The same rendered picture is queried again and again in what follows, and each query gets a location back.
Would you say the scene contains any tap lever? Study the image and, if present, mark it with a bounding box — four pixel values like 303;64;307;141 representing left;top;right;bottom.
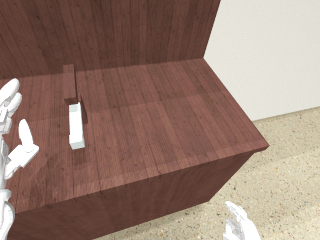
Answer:
69;102;85;150

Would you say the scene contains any robot left hand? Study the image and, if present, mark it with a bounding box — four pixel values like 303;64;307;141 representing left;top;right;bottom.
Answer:
0;78;39;190

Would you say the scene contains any robot right hand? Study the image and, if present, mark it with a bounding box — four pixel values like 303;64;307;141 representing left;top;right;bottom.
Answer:
223;201;261;240

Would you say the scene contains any robot left forearm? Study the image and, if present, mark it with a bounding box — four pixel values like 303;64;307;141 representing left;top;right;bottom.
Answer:
0;189;15;240

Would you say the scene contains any counter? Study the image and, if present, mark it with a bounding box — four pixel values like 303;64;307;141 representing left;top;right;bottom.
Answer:
0;0;270;240

